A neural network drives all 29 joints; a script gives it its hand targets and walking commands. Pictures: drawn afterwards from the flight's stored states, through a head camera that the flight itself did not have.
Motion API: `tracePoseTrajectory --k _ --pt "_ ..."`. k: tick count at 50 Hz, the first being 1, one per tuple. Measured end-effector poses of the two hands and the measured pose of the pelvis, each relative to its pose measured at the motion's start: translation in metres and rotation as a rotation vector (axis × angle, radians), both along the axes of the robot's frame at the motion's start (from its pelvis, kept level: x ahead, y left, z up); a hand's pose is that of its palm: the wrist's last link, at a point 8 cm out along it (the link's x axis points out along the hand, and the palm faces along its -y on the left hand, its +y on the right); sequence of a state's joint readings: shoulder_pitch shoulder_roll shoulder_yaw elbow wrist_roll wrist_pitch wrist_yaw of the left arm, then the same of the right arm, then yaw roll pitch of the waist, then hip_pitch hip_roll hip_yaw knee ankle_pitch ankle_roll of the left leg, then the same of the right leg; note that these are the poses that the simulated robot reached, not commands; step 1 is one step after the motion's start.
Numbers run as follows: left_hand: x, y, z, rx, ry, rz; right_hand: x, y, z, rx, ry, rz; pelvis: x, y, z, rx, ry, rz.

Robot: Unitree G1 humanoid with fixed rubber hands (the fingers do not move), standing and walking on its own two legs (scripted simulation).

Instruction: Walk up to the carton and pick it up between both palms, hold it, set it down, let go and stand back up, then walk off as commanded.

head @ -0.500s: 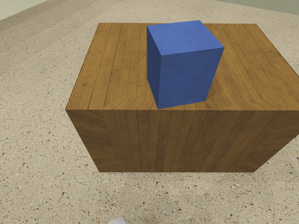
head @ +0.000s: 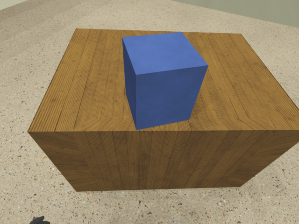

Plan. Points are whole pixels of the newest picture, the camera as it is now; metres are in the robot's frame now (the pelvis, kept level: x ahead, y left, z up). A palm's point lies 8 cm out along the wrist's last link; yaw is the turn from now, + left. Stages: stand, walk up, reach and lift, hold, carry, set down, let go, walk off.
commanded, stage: walk up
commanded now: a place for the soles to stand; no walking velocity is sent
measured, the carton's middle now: (158, 82) +0.58 -0.01 +0.05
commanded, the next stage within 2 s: none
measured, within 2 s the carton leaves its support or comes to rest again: neither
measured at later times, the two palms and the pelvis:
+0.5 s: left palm (32, 219) +0.16 +0.31 -0.09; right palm out of the picture +0.15 -0.33 -0.06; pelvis +0.10 +0.00 +0.02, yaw +2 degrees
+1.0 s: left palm (62, 185) +0.24 +0.25 -0.05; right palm (290, 209) +0.21 -0.40 -0.09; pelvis +0.14 -0.08 +0.01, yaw +2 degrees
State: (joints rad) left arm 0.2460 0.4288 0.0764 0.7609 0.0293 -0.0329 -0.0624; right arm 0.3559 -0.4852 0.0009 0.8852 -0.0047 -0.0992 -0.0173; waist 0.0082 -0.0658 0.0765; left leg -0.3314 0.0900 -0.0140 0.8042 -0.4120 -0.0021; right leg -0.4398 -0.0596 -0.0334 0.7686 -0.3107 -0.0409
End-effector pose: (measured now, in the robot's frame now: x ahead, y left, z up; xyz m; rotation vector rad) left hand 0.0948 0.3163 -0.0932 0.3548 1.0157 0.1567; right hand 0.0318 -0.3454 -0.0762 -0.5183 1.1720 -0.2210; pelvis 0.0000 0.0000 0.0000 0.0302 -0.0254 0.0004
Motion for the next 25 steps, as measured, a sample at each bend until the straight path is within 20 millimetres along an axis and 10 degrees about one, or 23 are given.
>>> tracePoseTrajectory --k 8,25 --pt "0.013 -0.017 0.027 0.032 -0.014 0.025 0.071 -0.005 0.002 0.073 -0.111 0.019 0.030 -0.022 0.015 0.004 -0.036 0.006" --pt "0.067 -0.002 0.001 -0.041 0.048 0.060 0.114 0.017 0.019 0.023 -0.037 0.035 0.097 -0.001 0.016 -0.047 0.030 0.034"
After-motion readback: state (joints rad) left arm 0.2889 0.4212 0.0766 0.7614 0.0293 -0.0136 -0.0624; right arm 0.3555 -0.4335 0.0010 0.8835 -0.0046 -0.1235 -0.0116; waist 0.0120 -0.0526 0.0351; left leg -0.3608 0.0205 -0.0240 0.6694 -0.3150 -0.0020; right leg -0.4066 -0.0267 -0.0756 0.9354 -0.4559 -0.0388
